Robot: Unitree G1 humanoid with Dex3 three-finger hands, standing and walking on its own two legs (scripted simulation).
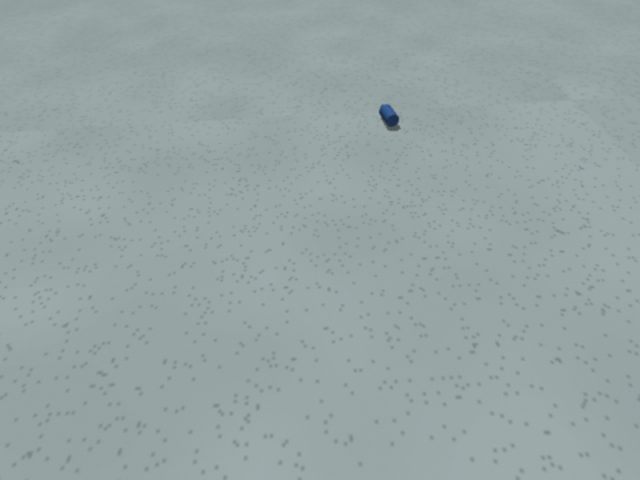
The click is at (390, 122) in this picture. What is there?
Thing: lying bottle
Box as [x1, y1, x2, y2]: [379, 104, 398, 126]
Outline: 381,105 379,112 389,126 392,126 398,121 398,117 388,104
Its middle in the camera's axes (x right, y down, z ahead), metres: +0.40 -0.75 +2.32
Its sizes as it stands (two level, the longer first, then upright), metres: 0.171 0.078 0.078
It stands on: the floor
